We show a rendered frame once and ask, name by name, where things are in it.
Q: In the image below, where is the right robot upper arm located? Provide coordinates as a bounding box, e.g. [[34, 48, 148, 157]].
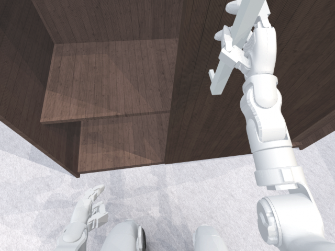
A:
[[256, 193, 335, 251]]

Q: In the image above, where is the robot left hand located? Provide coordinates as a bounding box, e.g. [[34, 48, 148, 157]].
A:
[[70, 184, 108, 232]]

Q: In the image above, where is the robot thigh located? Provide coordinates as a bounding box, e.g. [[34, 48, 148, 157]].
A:
[[100, 221, 143, 251], [193, 226, 228, 251]]

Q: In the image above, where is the robot right forearm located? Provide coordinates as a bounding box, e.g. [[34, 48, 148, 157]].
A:
[[240, 74, 325, 235]]

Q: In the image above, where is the robot right hand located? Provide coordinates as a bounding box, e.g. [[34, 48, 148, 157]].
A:
[[214, 0, 277, 81]]

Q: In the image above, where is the right robot thigh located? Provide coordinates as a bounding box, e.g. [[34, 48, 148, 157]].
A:
[[193, 226, 228, 251]]

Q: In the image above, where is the handle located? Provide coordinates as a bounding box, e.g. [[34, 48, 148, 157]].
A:
[[208, 0, 265, 95]]

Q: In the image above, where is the robot left forearm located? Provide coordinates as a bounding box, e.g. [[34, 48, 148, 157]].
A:
[[54, 222, 88, 251]]

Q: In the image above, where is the wardrobe door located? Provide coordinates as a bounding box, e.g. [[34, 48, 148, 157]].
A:
[[291, 110, 335, 143], [164, 0, 335, 164]]

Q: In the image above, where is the left robot thigh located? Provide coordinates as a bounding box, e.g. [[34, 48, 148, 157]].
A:
[[100, 221, 143, 251]]

